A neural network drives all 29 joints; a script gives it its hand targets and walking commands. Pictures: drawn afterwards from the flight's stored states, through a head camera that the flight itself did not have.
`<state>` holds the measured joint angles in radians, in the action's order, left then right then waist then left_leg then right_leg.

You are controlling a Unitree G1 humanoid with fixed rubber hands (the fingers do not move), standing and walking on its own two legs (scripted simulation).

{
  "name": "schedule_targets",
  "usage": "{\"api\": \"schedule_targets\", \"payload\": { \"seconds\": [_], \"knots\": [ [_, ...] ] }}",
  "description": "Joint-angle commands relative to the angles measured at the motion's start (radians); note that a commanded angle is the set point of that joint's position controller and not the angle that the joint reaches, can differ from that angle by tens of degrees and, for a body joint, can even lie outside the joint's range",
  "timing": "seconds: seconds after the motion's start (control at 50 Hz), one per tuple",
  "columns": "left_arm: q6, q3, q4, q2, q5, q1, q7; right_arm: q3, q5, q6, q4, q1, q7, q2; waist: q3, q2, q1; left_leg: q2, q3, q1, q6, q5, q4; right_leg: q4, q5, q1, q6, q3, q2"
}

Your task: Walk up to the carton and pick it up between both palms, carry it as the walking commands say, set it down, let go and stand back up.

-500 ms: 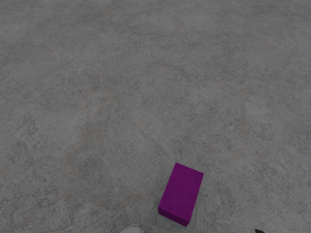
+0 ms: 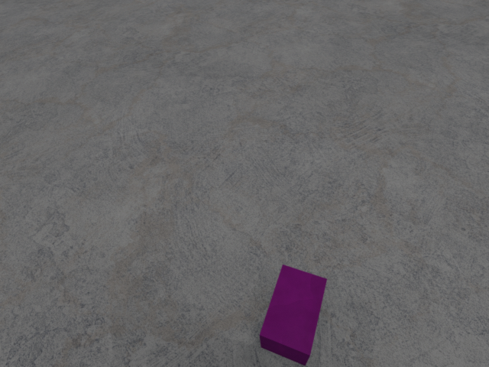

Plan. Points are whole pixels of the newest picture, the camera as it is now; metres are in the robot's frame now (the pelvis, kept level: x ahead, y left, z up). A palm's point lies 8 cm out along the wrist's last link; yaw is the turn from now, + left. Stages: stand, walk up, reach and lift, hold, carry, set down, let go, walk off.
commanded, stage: walk up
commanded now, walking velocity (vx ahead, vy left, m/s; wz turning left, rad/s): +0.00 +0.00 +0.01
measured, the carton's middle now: (293, 313) +0.42 -0.10 -0.67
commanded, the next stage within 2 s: none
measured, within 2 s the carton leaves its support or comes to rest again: neither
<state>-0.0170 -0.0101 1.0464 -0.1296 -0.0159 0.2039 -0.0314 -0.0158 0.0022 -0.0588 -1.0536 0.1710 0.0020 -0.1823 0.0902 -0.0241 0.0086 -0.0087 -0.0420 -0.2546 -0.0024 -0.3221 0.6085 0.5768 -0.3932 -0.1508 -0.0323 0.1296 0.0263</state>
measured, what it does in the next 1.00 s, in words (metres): steps on the spot: left foot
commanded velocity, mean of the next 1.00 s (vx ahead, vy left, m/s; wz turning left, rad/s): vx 0.00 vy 0.01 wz -0.13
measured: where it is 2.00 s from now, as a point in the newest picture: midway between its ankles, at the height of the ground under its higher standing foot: outside the picture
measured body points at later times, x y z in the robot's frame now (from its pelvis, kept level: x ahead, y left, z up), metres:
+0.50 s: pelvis +0.01 +0.02 +0.02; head -0.01 +0.03 +0.47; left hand +0.00 +0.22 -0.15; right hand +0.01 -0.19 -0.15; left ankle +0.00 +0.12 -0.73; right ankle -0.05 -0.09 -0.73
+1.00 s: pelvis +0.02 +0.06 -0.01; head +0.05 +0.07 +0.44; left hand +0.04 +0.30 -0.17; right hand +0.03 -0.19 -0.15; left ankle +0.04 +0.14 -0.73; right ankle -0.05 -0.06 -0.68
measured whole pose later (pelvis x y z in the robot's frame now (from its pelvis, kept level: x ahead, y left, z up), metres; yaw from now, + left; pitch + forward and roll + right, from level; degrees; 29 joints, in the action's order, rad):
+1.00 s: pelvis +0.02 +0.06 -0.01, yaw -13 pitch +0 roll +0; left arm -0.06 -0.07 1.09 -0.20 -0.03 0.33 -0.04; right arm -0.04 -0.03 0.01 -1.01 0.21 0.06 -0.16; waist 0.04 0.06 -0.01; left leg -0.05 -0.19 -0.31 -0.04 -0.37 0.68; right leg 1.06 -0.56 -0.41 0.04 -0.01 0.03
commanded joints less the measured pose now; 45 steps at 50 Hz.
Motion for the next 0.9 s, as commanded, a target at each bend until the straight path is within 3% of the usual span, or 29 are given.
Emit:
{"api": "schedule_targets", "payload": {
  "seconds": [0.0,0.02,0.04,0.06,0.1,0.18,0.24,0.26,0.3,0.36,0.4,0.46,0.48,0.56,0.6,0.64,0.66,0.68,0.7,0.72,0.74,0.78,0.8,0.82,0.84,0.86,0.88],
  "knots": [
    [0.026,-0.029,-0.01,-0.159,0.014,0.05,-0.007,-0.016,-0.002,0.059,0.031,0.015,0.027,-0.097,-0.174,0.128,-0.018,-0.079,0.047,0.186,-0.024,0.487,-0.19,-0.098,0.645,0.069,-0.029,-0.116,0.126],
    [0.027,-0.012,0.007,-0.114,0.014,0.053,-0.009,-0.021,-0.004,0.06,0.009,0.038,0.029,-0.118,-0.177,0.055,-0.022,-0.144,0.089,0.257,-0.027,0.661,-0.192,-0.129,0.401,-0.001,-0.014,-0.105,0.089],
    [0.018,-0.01,0.015,-0.095,0.018,0.089,-0.007,-0.023,0.005,0.055,0.01,0.009,0.031,-0.124,-0.121,-0.041,-0.03,-0.183,0.115,0.256,-0.07,0.657,-0.198,-0.205,0.203,-0.058,0.013,-0.104,0.06],
    [0.013,-0.013,0.017,-0.099,0.02,0.044,-0.01,-0.021,0.0,0.05,-0.004,-0.012,0.031,-0.108,-0.057,-0.094,-0.028,-0.176,0.149,0.178,-0.079,0.531,-0.227,-0.237,0.157,-0.037,0.016,-0.111,0.062],
    [0.017,-0.019,0.052,-0.112,0.016,0.043,-0.005,-0.011,0.003,0.049,-0.029,-0.012,0.035,-0.071,-0.058,-0.054,-0.037,-0.125,0.11,0.153,-0.059,0.397,-0.271,-0.261,0.261,0.041,-0.001,-0.129,0.082],
    [0.026,-0.011,0.088,-0.098,0.016,0.071,-0.004,-0.015,-0.001,0.06,-0.058,0.029,0.034,-0.058,-0.055,-0.032,-0.028,-0.116,0.082,0.188,-0.044,0.4,-0.292,-0.291,0.314,0.05,0.002,-0.13,0.092],
    [0.024,-0.002,0.116,-0.077,0.013,0.072,-0.005,-0.018,0.0,0.062,-0.088,0.05,0.038,-0.046,0.011,-0.023,-0.017,-0.122,0.095,0.172,-0.044,0.312,-0.33,-0.305,0.247,0.004,0.013,-0.133,0.093],
    [0.025,-0.001,0.126,-0.08,0.012,0.096,-0.003,-0.016,0.0,0.062,-0.092,0.063,0.037,-0.042,0.005,0.006,-0.024,-0.127,0.098,0.171,-0.041,0.337,-0.33,-0.307,0.26,0.005,0.012,-0.139,0.093],
    [0.03,-0.005,0.132,-0.078,0.012,0.103,-0.006,-0.018,-0.001,0.065,-0.104,0.066,0.04,-0.054,-0.001,-0.012,-0.026,-0.128,0.11,0.155,-0.042,0.323,-0.324,-0.314,0.27,0.026,0.016,-0.143,0.096],
    [0.031,0.001,0.152,-0.073,0.01,0.113,-0.007,-0.018,-0.003,0.072,-0.116,0.091,0.039,-0.043,0.019,0.018,-0.017,-0.124,0.098,0.162,-0.041,0.312,-0.335,-0.316,0.269,0.01,0.022,-0.136,0.094],
    [0.036,0.005,0.157,-0.064,0.011,0.127,-0.007,-0.021,-0.007,0.073,-0.122,0.084,0.039,-0.042,0.034,0.009,-0.017,-0.124,0.09,0.166,-0.037,0.318,-0.329,-0.319,0.281,-0.004,0.024,-0.145,0.096],
    [0.038,0.006,0.161,-0.047,0.008,0.125,-0.011,-0.02,-0.009,0.074,-0.126,0.105,0.04,-0.023,0.047,0.051,-0.014,-0.125,0.096,0.153,-0.037,0.305,-0.334,-0.316,0.283,-0.015,0.029,-0.141,0.093],
    [0.036,0.009,0.165,-0.041,0.008,0.138,-0.012,-0.019,-0.009,0.073,-0.131,0.111,0.041,-0.018,0.05,0.028,-0.015,-0.121,0.092,0.154,-0.038,0.306,-0.334,-0.318,0.28,-0.013,0.031,-0.143,0.095],
    [0.043,0.012,0.172,-0.047,0.011,0.16,-0.016,-0.015,-0.013,0.075,-0.143,0.123,0.045,-0.017,0.038,0.059,-0.024,-0.125,0.091,0.166,-0.035,0.356,-0.326,-0.312,0.308,0.0,0.025,-0.143,0.095],
    [0.042,0.01,0.167,-0.043,0.012,0.167,-0.018,-0.018,-0.01,0.078,-0.135,0.129,0.046,-0.02,0.027,0.014,-0.021,-0.128,0.088,0.171,-0.042,0.38,-0.319,-0.309,0.318,0.008,0.026,-0.141,0.099],
    [0.041,0.011,0.165,-0.036,0.01,0.159,-0.018,-0.015,-0.012,0.076,-0.147,0.142,0.046,-0.013,0.054,0.045,-0.027,-0.124,0.093,0.142,-0.035,0.36,-0.326,-0.313,0.322,0.017,0.027,-0.13,0.098],
    [0.04,0.012,0.174,-0.038,0.008,0.17,-0.02,-0.014,-0.012,0.074,-0.145,0.144,0.047,-0.012,0.055,0.024,-0.019,-0.118,0.091,0.149,-0.035,0.336,-0.325,-0.309,0.322,0.011,0.028,-0.138,0.104],
    [0.03,-0.028,0.138,-0.12,-0.003,0.197,-0.032,-0.032,-0.03,0.089,-0.09,0.161,0.053,-0.058,0.02,0.035,-0.004,-0.135,0.056,0.107,-0.008,0.32,-0.229,-0.25,0.304,-0.006,0.025,-0.129,0.092],
    [0.018,-0.033,0.118,-0.198,-0.019,0.24,-0.02,-0.068,-0.028,0.063,-0.056,0.08,0.054,-0.124,0.057,-0.068,-0.01,-0.064,-0.086,0.015,0.033,0.051,-0.115,-0.246,0.328,-0.057,-0.042,-0.28,0.188],
    [0.013,-0.051,0.102,-0.241,-0.027,0.247,-0.02,-0.059,-0.033,0.054,-0.031,0.074,0.057,-0.09,0.052,0.067,-0.027,-0.037,-0.091,-0.093,0.058,-0.024,-0.017,-0.262,0.345,-0.032,-0.094,-0.418,0.269],
    [0.014,-0.065,0.087,-0.244,-0.03,0.236,-0.025,-0.046,-0.034,0.05,-0.028,0.083,0.057,-0.054,0.056,0.188,-0.048,-0.022,-0.074,-0.203,0.08,-0.097,0.089,-0.274,0.409,-0.005,-0.147,-0.497,0.339],
    [0.024,-0.079,0.061,-0.247,-0.033,0.266,-0.033,-0.048,-0.032,0.049,0.022,0.064,0.062,-0.06,0.004,0.258,-0.071,-0.036,-0.018,-0.3,0.094,-0.235,0.281,-0.242,0.594,0.031,-0.214,-0.578,0.4],
    [0.025,-0.078,0.044,-0.231,-0.032,0.246,-0.034,-0.042,-0.027,0.053,0.041,0.051,0.062,-0.046,0.021,0.259,-0.059,-0.06,0.007,-0.304,0.093,-0.258,0.278,-0.231,0.624,-0.006,-0.199,-0.554,0.383],
    [0.02,-0.077,0.03,-0.212,-0.029,0.189,-0.035,-0.038,-0.019,0.063,0.055,0.067,0.055,-0.04,0.013,0.316,-0.036,-0.063,0.012,-0.253,0.083,-0.227,0.205,-0.21,0.591,-0.042,-0.15,-0.458,0.312],
    [0.01,-0.078,0.007,-0.201,-0.021,0.123,-0.031,-0.029,-0.015,0.074,0.048,0.101,0.054,-0.02,0.017,0.311,0.009,-0.054,-0.013,-0.113,0.07,-0.148,0.056,-0.177,0.528,-0.139,-0.096,-0.353,0.224],
    [0.004,-0.075,-0.005,-0.176,-0.015,0.074,-0.027,-0.03,-0.01,0.084,0.027,0.175,0.05,-0.017,-0.008,0.259,0.065,-0.055,-0.048,0.092,0.057,0.067,-0.142,-0.088,0.435,-0.239,-0.034,-0.244,0.128],
    [0.006,-0.055,-0.019,-0.099,-0.017,0.087,-0.016,-0.048,-0.027,0.095,0.01,0.256,0.061,-0.1,-0.056,-0.049,0.091,-0.243,0.156,0.222,0.021,0.268,-0.281,0.15,0.204,-0.365,0.012,-0.149,0.011]
  ]
}}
